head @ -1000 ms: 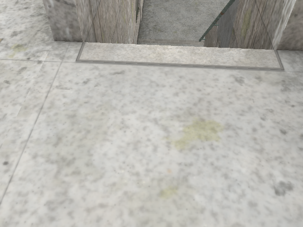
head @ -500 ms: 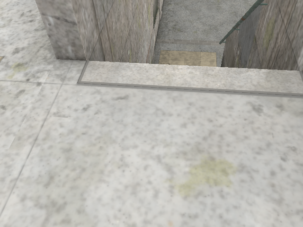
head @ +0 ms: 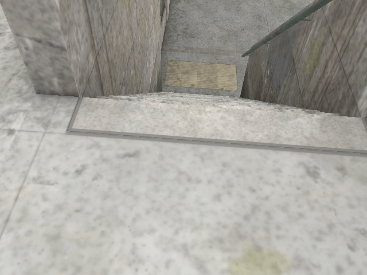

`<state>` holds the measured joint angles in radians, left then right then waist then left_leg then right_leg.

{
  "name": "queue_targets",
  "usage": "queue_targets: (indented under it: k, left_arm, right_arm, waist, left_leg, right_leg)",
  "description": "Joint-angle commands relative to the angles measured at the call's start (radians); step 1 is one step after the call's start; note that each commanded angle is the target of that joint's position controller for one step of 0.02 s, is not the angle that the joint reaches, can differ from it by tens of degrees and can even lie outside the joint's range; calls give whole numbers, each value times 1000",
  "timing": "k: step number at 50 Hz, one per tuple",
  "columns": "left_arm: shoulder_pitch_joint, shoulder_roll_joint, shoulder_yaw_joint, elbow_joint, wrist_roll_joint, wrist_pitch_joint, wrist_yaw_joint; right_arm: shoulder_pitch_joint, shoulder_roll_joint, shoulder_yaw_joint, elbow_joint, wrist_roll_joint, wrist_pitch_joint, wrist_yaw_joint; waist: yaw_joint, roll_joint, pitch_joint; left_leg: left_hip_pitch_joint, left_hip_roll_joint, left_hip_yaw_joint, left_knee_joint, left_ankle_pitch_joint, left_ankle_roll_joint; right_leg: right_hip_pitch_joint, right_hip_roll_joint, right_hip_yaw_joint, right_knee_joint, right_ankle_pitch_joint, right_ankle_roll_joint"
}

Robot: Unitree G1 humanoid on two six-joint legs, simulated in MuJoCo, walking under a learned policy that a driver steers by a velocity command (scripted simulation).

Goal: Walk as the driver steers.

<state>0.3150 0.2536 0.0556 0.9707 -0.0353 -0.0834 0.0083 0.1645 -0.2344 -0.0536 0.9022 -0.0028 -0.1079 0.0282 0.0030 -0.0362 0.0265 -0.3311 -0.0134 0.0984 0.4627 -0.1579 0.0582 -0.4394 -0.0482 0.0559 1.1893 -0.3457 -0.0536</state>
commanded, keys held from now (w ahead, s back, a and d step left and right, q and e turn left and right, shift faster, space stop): w+e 0.42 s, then e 0.20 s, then q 0.14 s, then w+q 0.24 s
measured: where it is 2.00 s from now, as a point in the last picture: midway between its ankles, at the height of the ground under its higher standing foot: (215, 171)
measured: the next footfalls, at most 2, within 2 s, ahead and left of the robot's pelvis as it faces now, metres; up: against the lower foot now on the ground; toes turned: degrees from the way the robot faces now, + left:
right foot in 0.44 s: +0.37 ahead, -0.17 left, +0.00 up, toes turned -17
left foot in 0.96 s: +0.56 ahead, -0.01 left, +0.00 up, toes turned -17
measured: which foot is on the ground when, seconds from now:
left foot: down 0.00-0.44, up 0.46-0.94, down 0.96-1.00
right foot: up 0.00-0.42, down 0.44-0.98, up 1.00-1.00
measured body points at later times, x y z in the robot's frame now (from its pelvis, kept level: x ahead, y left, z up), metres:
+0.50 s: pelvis +0.26 -0.07 -0.02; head +0.31 -0.08 +0.43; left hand +0.50 +0.14 -0.12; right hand +0.24 -0.35 -0.16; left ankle +0.11 +0.10 -0.64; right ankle +0.34 -0.15 -0.74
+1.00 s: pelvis +0.46 -0.08 -0.01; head +0.49 -0.08 +0.44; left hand +0.66 +0.14 -0.13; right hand +0.51 -0.38 -0.11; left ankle +0.52 +0.00 -0.74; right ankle +0.34 -0.16 -0.72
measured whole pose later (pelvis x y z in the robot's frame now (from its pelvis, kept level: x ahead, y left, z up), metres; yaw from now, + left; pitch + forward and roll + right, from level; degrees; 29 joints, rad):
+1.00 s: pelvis +0.46 -0.08 -0.01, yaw -17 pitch +3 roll -1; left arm 0.20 0.27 0.06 0.80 0.00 -0.04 0.02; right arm 0.18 -0.27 -0.06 0.83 0.02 -0.07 0.03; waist -0.01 -0.02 -0.02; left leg -0.39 -0.02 0.01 0.59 -0.26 0.05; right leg -0.21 0.04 -0.01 0.66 -0.41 -0.04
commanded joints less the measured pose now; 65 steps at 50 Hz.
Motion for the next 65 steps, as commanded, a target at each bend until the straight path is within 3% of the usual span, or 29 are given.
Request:
queue_targets:
  k: [1,5,10,16,19,21,22,23,24,25,26,27,28,32,36,38,41,45,47,48,49,50,52,54,58,59,60,63,65]
  left_arm:
    - [60,40,25,-39,-1,20,8]
    - [-26,44,37,-80,8,37,10]
    - [-171,24,29,-135,17,27,-18]
    - [-333,5,13,-238,14,28,-58]
    - [-274,49,33,-262,12,33,-72]
    - [-30,139,82,-214,7,35,-64]
    - [107,236,116,-186,16,42,-39]
    - [32,325,123,-225,25,37,-31]
    - [68,247,96,-234,39,31,-34]
    - [20,189,78,-244,46,21,-34]
    - [-48,157,71,-250,28,14,-37]
    - [-104,123,61,-264,17,15,-33]
    - [-131,116,55,-279,26,17,-28]
    - [-128,170,67,-286,36,22,-9]
    - [-119,120,43,-267,34,40,10]
    - [-106,103,29,-242,48,37,9]
    - [-102,144,35,-214,61,30,-2]
    - [-61,178,49,-191,38,33,10]
    - [-89,181,50,-206,24,38,21]
    - [-117,163,46,-225,27,35,24]
    - [-136,122,33,-274,38,19,22]
    - [-188,97,23,-302,53,-6,13]
    - [-206,114,23,-301,17,-36,-17]
    - [-244,120,29,-309,36,-41,-23]
    - [-268,89,29,-322,42,-26,-14]
    - [-161,-6,-16,-279,149,-8,-28]
    - [-169,12,-13,-273,146,3,-37]
    - [-290,58,-17,-317,107,16,-41]
    - [-342,67,-24,-334,100,6,-34]
  right_arm:
    - [22,-70,-15,-14,-13,-20,0]
    - [65,-112,-28,19,-19,-23,-23]
    - [101,-135,-29,30,-13,-11,-47]
    - [194,-165,-42,59,6,30,-56]
    - [148,-207,-55,37,16,47,-64]
    - [102,-225,-57,19,23,56,-67]
    - [99,-204,-48,-9,11,46,-66]
    - [184,-56,-6,-63,-10,11,-48]
    - [97,-138,-18,-79,21,-34,-29]
    - [23,-154,-23,-110,49,-44,-26]
    - [19,-144,-23,-104,36,-41,-34]
    - [19,-161,-35,-96,11,-27,-45]
    - [31,-165,-41,-100,4,-8,-47]
    - [44,-113,-32,-121,-9,36,-59]
    - [-15,-89,-13,-119,-2,41,-45]
    - [-49,-96,-11,-118,4,38,-34]
    - [-108,-131,-18,-143,14,45,-25]
    - [-139,-140,-18,-175,20,36,-7]
    - [-52,-137,-24,-149,18,25,3]
    - [42,-169,-41,-117,17,22,2]
    - [147,-261,-71,-95,21,18,-1]
    - [258,-282,-82,-79,24,18,2]
    - [234,-182,-52,-95,19,11,0]
    - [168,-151,-41,-129,25,21,-8]
    - [156,-191,-50,-160,20,35,-33]
    - [206,-149,-28,-127,-87,-11,4]
    - [197,-145,-34,-137,-82,-26,23]
    - [220,-185,-41,-133,-48,-34,53]
    - [280,-192,-43,-118,-45,-27,53]
  waist:
    - [11,138,-44]
    - [10,96,7]
    - [-29,79,37]
    - [-77,67,87]
    - [-10,127,13]
    - [132,128,-123]
    - [181,8,-205]
    - [43,-247,-300]
    - [110,-106,-409]
    - [98,-58,-308]
    - [47,46,-190]
    - [17,67,-148]
    - [-12,57,-123]
    - [-45,14,-128]
    - [-4,-46,-174]
    - [17,-50,-163]
    - [34,-62,-106]
    - [46,-64,-27]
    - [-3,-43,-56]
    - [-38,-1,-112]
    - [-43,175,-185]
    - [-101,332,-194]
    - [-84,192,-121]
    - [-52,77,-58]
    - [-28,120,-55]
    - [-25,203,-104]
    - [-34,162,-24]
    - [-65,106,-1]
    - [-95,123,-3]
  left_leg:
    - [124,259,-221,-315,57,121]
    - [153,258,-96,-343,195,124]
    - [229,250,20,-355,240,94]
    - [452,318,83,-263,394,87]
    - [464,316,132,-85,847,57]
    - [366,271,157,261,933,16]
    - [118,210,154,586,590,-39]
    - [-328,-43,41,997,-392,-112]
    - [-391,-18,-193,1059,-432,-86]
    - [-417,32,-201,1020,-370,-63]
    - [-397,75,-187,913,-306,-63]
    - [-353,106,-176,831,-274,-67]
    - [-284,116,-176,795,-253,-74]
    - [-232,80,-142,567,-148,-121]
    - [-154,82,-124,323,109,-119]
    - [-108,84,-127,242,183,-103]
    - [-145,88,-133,203,70,-66]
    - [-261,70,-118,149,-121,-1]
    - [-129,39,-82,58,-55,34]
    - [34,43,-126,51,33,67]
    - [262,171,-374,2,103,171]
    - [499,314,-725,-133,77,300]
    - [509,308,-693,-159,-54,264]
    - [372,259,-571,-191,26,221]
    - [233,177,-437,-224,193,193]
    - [196,121,-383,-265,-17,209]
    - [112,116,-388,-283,-76,202]
    - [94,150,-425,-248,-6,217]
    - [216,187,-478,-202,83,233]
  right_leg:
    - [-132,-96,52,3,104,-8]
    - [-263,-89,84,-108,264,8]
    - [-280,-69,12,-371,448,14]
    - [-354,-48,-87,-517,321,-19]
    - [-159,40,-182,-530,176,-69]
    - [196,120,-195,-624,209,-134]
    - [486,-2,28,-677,283,-192]
    - [802,-286,625,-778,405,-409]
    - [822,-316,693,-846,556,-410]
    - [731,-278,501,-814,714,-359]
    - [565,-218,356,-815,769,-305]
    - [447,-181,282,-832,755,-268]
    - [342,-161,253,-856,781,-259]
    - [223,-107,152,-861,939,-244]
    - [239,-74,55,-850,872,-177]
    - [248,-88,49,-856,799,-161]
    - [286,-155,102,-882,553,-169]
    - [427,-221,171,-860,364,-165]
    - [413,-189,127,-773,418,-134]
    - [340,-128,64,-653,493,-102]
    - [126,16,-72,-368,437,-26]
    - [-241,153,-77,-122,-101,36]
    - [-424,63,46,19,-149,16]
    - [-377,8,30,-104,-22,22]
    - [-228,27,-19,-340,106,78]
    - [-145,21,-29,-336,195,94]
    - [-131,16,-44,-369,225,97]
    - [-90,6,-51,-521,249,93]
    - [-127,11,-51,-603,211,84]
